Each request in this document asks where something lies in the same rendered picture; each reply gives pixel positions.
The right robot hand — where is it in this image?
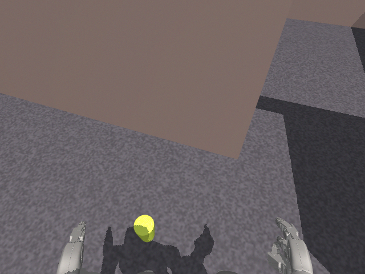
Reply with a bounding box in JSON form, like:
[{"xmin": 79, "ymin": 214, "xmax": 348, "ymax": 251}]
[{"xmin": 267, "ymin": 217, "xmax": 313, "ymax": 274}]

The cup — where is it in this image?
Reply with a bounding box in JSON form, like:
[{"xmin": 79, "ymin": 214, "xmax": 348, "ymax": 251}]
[{"xmin": 133, "ymin": 215, "xmax": 155, "ymax": 242}]

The left robot hand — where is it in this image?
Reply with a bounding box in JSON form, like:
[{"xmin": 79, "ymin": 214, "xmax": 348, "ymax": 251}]
[{"xmin": 56, "ymin": 221, "xmax": 100, "ymax": 274}]

